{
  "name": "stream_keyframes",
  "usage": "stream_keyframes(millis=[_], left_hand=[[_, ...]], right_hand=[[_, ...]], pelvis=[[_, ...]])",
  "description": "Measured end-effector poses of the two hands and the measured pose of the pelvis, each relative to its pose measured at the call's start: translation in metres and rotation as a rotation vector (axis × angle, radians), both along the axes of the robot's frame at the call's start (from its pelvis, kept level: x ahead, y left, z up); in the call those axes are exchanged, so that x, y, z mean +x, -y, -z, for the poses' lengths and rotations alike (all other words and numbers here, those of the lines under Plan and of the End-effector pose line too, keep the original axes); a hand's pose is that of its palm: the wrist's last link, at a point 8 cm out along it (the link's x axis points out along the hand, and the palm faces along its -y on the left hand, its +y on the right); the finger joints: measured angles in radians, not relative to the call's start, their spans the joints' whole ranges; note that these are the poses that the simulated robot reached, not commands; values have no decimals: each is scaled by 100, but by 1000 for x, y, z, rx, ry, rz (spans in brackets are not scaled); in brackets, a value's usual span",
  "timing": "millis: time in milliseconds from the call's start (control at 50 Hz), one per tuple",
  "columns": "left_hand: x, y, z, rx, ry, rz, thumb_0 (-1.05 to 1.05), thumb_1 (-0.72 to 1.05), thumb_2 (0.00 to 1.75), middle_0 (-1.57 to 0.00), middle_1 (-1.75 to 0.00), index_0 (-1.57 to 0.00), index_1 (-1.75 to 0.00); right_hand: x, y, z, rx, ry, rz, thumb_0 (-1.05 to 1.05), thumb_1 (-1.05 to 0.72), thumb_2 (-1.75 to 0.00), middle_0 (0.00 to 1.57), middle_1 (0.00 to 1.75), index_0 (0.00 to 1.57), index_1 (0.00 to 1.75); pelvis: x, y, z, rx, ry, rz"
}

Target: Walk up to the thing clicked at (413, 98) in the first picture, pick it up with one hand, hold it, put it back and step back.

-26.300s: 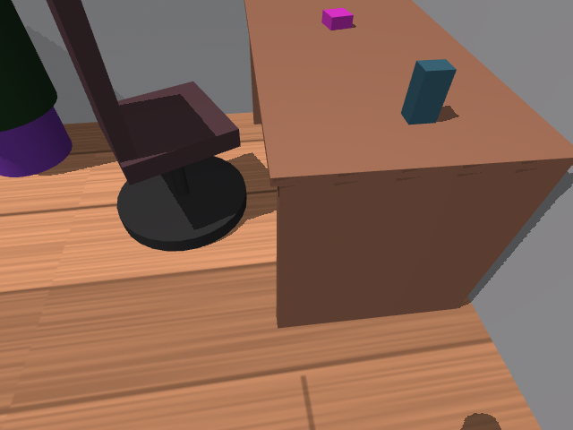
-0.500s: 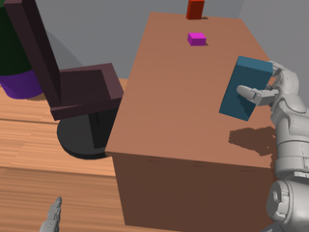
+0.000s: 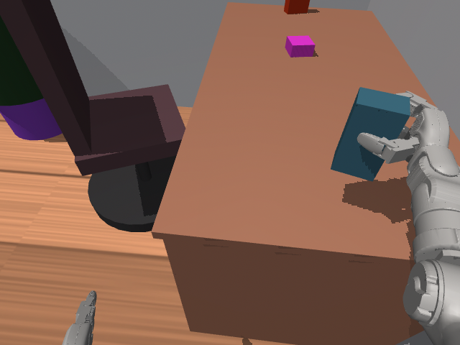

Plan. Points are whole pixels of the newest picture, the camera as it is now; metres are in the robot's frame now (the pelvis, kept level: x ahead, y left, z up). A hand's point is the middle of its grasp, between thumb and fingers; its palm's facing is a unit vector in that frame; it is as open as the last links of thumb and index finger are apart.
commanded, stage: crouch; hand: right
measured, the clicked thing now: (366, 136) +0.46 -0.20 +0.16
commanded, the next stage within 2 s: lower in 0.80 s
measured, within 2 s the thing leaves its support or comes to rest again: rests again in 1.72 s
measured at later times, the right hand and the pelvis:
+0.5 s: hand (381, 129) +0.48 -0.24 +0.16, palm faces +0.22 +0.97 +0.03, open 9.8 cm; pelvis +0.01 +0.00 +0.00, yaw +0 degrees
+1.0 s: hand (380, 130) +0.50 -0.25 +0.14, palm faces +0.22 +0.97 +0.02, open 9.8 cm; pelvis +0.00 -0.01 -0.01, yaw +1 degrees
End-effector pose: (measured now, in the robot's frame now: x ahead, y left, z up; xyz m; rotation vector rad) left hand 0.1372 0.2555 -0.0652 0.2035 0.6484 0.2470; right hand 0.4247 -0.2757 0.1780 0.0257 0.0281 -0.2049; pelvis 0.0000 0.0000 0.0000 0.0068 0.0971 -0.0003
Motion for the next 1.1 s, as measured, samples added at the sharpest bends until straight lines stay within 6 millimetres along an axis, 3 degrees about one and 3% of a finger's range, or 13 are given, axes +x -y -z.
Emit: stream_keyframes(millis=[180,380,980,1100], left_hand=[[4,1,0,-8,-29,-7,-1,-54,6,-4,-3,-4,-4],[6,0,3,-4,-58,-8,-1,-55,7,-4,-3,-3,-4],[-7,8,3,18,-82,5,-1,-54,6,-4,-3,-4,-3],[-10,9,7,29,-100,8,-1,-54,7,-4,-3,-3,-4]], right_hand=[[5,7,15,2,-17,20,0,55,-109,86,122,87,121],[17,8,18,5,-6,17,0,54,-107,86,121,87,120],[42,20,38,4,-17,24,0,55,-108,86,121,88,120],[46,21,56,12,-38,16,0,55,-107,87,120,88,119]], pelvis=[[8,1,0,3,-13,-2],[9,2,1,7,-32,-4],[1,6,10,18,-102,-13],[0,8,14,23,-127,-14]])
